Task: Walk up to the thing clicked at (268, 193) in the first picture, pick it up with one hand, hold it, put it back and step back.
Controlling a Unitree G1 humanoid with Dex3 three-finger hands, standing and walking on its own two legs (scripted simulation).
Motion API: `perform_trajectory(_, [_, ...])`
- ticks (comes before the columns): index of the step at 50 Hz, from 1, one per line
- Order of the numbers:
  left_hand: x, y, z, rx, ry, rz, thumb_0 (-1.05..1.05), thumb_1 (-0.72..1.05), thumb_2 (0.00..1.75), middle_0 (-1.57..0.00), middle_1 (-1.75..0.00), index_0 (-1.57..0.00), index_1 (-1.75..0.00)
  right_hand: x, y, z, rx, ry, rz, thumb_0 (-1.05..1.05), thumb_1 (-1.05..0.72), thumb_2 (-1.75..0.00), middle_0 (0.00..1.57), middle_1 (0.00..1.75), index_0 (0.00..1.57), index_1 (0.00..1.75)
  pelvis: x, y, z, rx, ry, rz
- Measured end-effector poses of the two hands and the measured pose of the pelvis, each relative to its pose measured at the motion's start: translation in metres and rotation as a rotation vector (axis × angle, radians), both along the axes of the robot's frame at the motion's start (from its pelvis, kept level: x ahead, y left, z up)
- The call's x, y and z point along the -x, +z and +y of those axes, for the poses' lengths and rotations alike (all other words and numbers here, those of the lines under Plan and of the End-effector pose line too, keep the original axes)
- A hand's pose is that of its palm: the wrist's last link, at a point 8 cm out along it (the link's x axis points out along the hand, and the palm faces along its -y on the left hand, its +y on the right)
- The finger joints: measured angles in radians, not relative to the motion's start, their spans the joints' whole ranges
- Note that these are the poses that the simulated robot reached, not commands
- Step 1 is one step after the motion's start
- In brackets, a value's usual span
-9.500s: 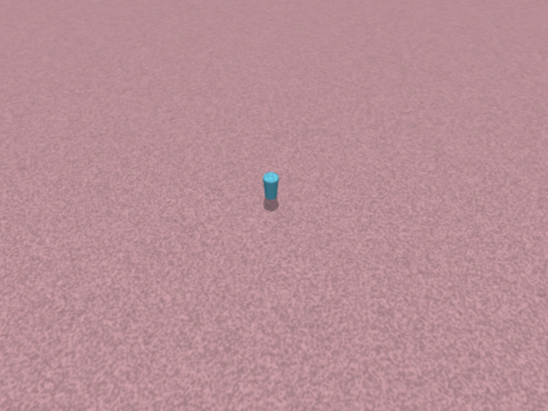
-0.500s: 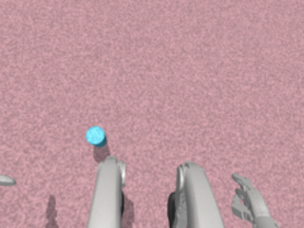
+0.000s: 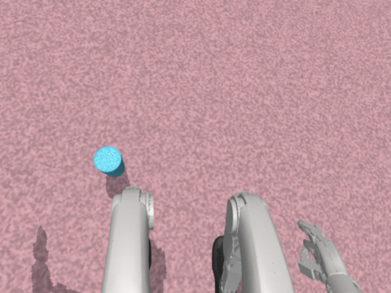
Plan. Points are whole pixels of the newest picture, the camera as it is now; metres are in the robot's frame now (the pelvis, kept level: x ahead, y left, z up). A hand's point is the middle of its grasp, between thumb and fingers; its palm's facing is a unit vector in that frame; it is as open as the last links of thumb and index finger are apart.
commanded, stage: go down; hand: left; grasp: from the side
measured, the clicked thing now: (111, 164) +0.42 +0.25 -0.36
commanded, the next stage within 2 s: approach in 0.72 s
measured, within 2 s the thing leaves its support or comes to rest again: neither
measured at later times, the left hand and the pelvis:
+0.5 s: hand out of the picture +0.32 +0.42 -0.03, palm faces +0.22 -0.97 -0.13, open 17.3 cm; pelvis -0.01 +0.00 -0.03, yaw -1 degrees
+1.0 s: hand out of the picture +0.32 +0.43 -0.06, palm faces +0.23 -0.97 -0.08, open 17.6 cm; pelvis -0.01 +0.00 -0.06, yaw -2 degrees
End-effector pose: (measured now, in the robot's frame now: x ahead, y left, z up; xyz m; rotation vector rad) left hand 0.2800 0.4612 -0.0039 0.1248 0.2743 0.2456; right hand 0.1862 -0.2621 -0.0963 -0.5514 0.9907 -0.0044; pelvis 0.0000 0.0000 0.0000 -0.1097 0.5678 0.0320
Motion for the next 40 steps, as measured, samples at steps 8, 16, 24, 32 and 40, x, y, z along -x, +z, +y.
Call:
perform_trajectory(8, [-0.006,-0.009,0.003,0.002,-0.016,-0.030,-0.01,-0.50,0.12,-0.05,-0.12,-0.04,-0.12,0.005,-0.013,0.001,0.006,0.006,0.006,0.01,-0.91,-0.90,0.20,0.30,0.21,0.30,0.003,-0.015,0.001,0.005,-0.003,-0.008])
perform_trajectory(16, [-0.008,-0.014,0.006,0.002,-0.017,-0.045,-0.01,-0.51,0.12,-0.05,-0.12,-0.04,-0.11,0.010,-0.023,0.000,0.004,0.006,0.014,0.01,-0.91,-0.90,0.20,0.30,0.21,0.30,0.005,-0.024,0.001,0.005,-0.006,-0.010])
perform_trajectory(24, [-0.010,-0.018,0.009,0.007,-0.016,-0.064,-0.01,-0.52,0.12,-0.05,-0.11,-0.03,-0.11,0.013,-0.032,-0.002,0.009,0.013,0.024,0.01,-0.92,-0.91,0.20,0.30,0.21,0.30,0.006,-0.033,0.000,0.003,-0.008,-0.017])
perform_trajectory(32, [-0.011,-0.024,0.012,0.009,-0.019,-0.080,-0.01,-0.53,0.11,-0.04,-0.10,-0.03,-0.10,0.015,-0.037,-0.003,0.017,0.020,0.027,0.01,-0.92,-0.91,0.20,0.30,0.21,0.30,0.007,-0.041,0.000,0.006,-0.012,-0.023])
perform_trajectory(40, [-0.010,-0.029,0.015,0.014,-0.021,-0.093,-0.01,-0.54,0.10,-0.04,-0.09,-0.03,-0.09,0.015,-0.040,-0.002,0.023,0.026,0.026,0.01,-0.92,-0.91,0.20,0.30,0.21,0.30,0.007,-0.046,0.001,0.012,-0.013,-0.028])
